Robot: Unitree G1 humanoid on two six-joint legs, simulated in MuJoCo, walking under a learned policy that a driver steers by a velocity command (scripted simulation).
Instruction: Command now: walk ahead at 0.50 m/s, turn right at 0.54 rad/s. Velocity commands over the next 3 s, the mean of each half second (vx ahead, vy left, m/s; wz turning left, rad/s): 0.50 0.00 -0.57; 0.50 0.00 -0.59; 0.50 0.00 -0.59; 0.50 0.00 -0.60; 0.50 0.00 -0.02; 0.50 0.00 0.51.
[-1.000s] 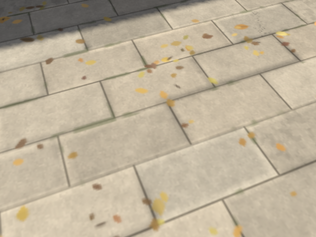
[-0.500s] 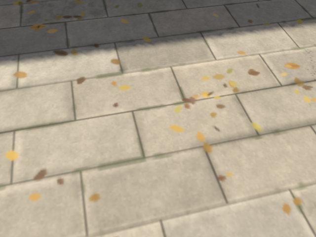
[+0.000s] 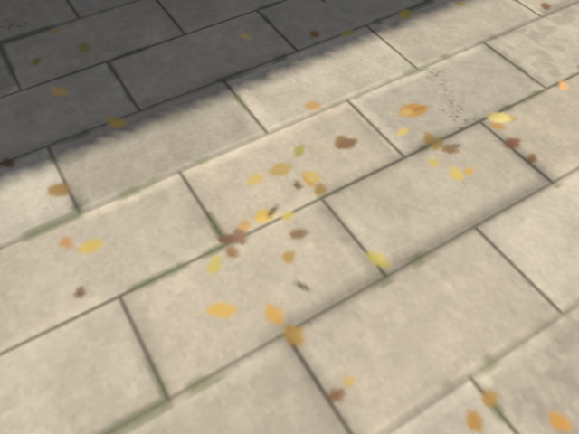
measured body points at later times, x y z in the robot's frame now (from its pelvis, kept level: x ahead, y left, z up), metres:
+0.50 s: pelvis +0.29 +0.03 +0.01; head +0.31 +0.02 +0.46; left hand +0.43 +0.28 -0.10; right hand +0.40 -0.27 -0.06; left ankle +0.39 +0.11 -0.72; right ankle +0.12 -0.06 -0.64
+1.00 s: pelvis +0.50 -0.12 +0.00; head +0.54 -0.16 +0.45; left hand +0.82 -0.04 -0.07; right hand +0.37 -0.39 -0.12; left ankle +0.43 +0.10 -0.64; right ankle +0.53 -0.24 -0.72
